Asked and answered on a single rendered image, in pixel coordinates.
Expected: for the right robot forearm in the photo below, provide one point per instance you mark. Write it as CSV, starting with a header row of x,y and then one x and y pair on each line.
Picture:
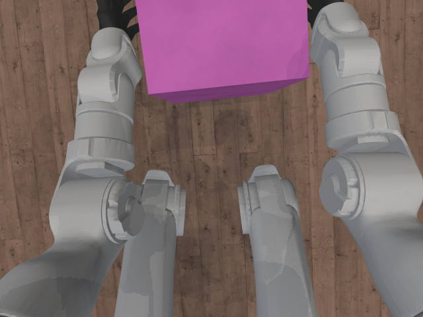
x,y
354,91

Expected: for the robot right upper arm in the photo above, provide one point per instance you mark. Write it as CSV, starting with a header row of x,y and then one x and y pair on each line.
x,y
377,196

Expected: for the robot shin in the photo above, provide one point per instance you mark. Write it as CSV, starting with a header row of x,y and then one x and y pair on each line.
x,y
155,175
287,186

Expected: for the robot right shin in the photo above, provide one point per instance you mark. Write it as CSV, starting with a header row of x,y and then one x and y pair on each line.
x,y
287,186

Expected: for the robot left upper arm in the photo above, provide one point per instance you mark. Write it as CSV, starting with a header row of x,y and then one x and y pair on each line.
x,y
91,220

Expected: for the carton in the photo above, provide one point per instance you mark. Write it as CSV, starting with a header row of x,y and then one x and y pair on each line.
x,y
197,50

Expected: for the left robot hand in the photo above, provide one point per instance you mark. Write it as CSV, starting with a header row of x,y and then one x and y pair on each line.
x,y
110,15

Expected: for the left robot forearm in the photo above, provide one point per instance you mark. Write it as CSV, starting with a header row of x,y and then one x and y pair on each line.
x,y
102,145

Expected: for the robot left shin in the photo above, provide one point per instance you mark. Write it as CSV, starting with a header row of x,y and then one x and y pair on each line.
x,y
155,175

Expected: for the right robot hand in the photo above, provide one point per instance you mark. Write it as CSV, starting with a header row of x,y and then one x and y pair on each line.
x,y
317,5

